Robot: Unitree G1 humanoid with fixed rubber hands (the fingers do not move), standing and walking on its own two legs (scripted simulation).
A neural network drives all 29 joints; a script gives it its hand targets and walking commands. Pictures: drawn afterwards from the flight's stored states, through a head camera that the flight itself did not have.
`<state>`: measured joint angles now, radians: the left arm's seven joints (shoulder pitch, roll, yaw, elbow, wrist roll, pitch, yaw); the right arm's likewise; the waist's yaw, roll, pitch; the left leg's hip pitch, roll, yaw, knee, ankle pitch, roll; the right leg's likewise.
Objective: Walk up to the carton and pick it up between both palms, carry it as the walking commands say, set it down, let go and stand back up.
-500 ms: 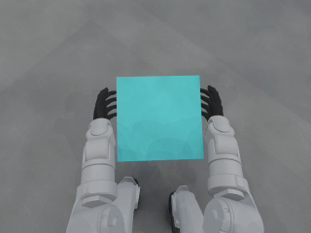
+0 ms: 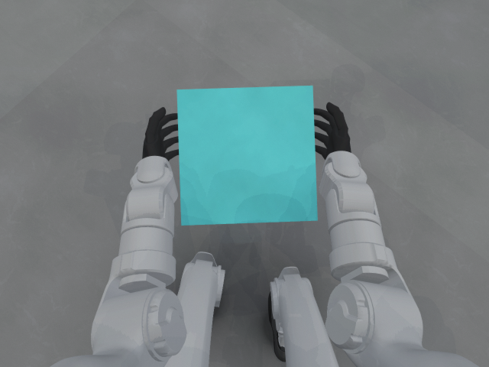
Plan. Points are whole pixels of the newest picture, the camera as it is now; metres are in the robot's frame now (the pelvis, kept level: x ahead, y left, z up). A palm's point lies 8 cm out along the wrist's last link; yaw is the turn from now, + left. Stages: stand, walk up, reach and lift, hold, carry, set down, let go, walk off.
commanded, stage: set down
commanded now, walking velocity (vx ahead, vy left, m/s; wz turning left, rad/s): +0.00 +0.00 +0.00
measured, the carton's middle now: (246, 161) +0.45 +0.04 -0.15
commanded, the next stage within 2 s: none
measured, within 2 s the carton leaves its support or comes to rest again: neither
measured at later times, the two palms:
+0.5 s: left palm (169, 160) +0.44 +0.18 -0.16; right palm (319, 155) +0.48 -0.10 -0.16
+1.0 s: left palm (178, 162) +0.47 +0.19 -0.25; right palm (308, 158) +0.50 -0.10 -0.24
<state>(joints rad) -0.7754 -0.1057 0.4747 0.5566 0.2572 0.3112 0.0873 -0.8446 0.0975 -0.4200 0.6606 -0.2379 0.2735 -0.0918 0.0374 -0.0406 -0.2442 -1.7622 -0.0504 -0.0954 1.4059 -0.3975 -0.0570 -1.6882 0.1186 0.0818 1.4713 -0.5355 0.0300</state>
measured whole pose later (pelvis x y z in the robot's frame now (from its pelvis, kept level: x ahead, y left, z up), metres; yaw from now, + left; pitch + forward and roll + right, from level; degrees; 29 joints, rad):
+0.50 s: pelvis -0.02 +0.00 -0.07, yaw -1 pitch +47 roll -1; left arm -0.97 -0.04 0.49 0.63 0.23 0.30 0.11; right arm -1.05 0.02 -0.41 0.76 -0.21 0.26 -0.12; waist 0.05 -0.04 -0.17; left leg -2.02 -0.07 -0.11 1.63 -0.43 -0.08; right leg -1.95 0.15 0.08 1.70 -0.57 0.05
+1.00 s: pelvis -0.03 +0.00 -0.13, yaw -2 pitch +49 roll -2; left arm -1.14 0.02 0.49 0.67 0.21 0.31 0.12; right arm -1.23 -0.06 -0.39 0.81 -0.18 0.26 -0.13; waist 0.06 -0.04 -0.05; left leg -2.22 -0.09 -0.11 1.82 -0.44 -0.09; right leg -2.15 0.18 0.07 1.89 -0.59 0.07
